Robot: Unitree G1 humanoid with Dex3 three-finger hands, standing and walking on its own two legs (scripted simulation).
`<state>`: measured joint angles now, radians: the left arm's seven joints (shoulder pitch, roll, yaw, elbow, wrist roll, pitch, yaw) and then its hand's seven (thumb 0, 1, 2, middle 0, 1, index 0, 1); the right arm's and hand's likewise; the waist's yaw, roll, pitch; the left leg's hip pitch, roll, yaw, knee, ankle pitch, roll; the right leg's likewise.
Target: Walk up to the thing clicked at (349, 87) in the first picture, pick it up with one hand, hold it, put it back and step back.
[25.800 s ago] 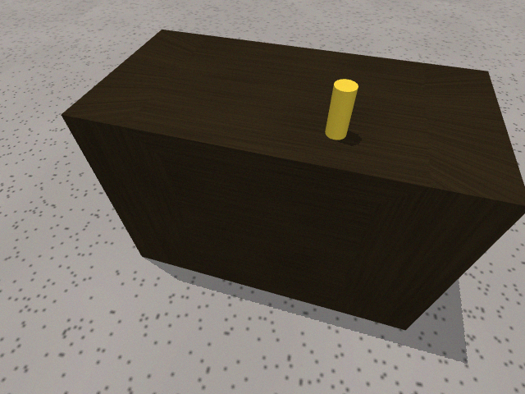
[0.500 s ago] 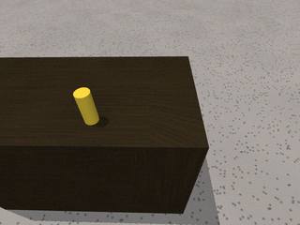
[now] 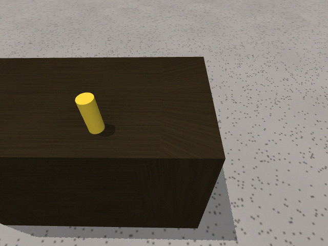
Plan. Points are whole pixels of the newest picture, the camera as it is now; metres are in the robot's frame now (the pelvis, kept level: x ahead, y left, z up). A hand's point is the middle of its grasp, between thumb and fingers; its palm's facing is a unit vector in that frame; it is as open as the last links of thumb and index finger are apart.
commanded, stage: home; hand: left
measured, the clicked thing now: (91, 114) +0.48 +0.24 +0.03
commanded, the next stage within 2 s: stand in 0.80 s
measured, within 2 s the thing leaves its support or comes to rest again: neither
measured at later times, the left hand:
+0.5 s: hand out of the picture +0.09 +0.25 -0.15, palm faces -0.03 -0.93 -0.37, open 17.6 cm
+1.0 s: hand out of the picture +0.09 +0.25 -0.15, palm faces -0.03 -0.93 -0.36, open 17.3 cm
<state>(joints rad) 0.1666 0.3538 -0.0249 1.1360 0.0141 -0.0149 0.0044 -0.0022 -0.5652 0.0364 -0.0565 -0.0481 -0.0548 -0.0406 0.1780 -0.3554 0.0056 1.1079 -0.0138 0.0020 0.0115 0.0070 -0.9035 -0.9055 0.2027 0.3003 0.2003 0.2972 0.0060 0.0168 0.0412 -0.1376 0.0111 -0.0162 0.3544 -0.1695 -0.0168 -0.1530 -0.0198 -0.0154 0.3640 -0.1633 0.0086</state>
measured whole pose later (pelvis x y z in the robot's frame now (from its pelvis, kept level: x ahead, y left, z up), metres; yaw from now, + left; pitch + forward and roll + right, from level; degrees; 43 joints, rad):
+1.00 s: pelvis +0.02 -0.01 +0.00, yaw +0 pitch -3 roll +0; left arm 0.12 0.35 -0.01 1.13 0.01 -0.01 0.00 0.00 -0.53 0.07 -0.09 -0.09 -0.09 -0.08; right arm 0.14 -0.36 0.01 1.12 -0.01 0.00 0.00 0.01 -0.90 -0.90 0.20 0.30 0.20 0.30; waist 0.00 0.02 0.05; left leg -0.08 0.03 -0.01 0.31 -0.17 -0.03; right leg -0.11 -0.01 -0.01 0.32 -0.17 0.00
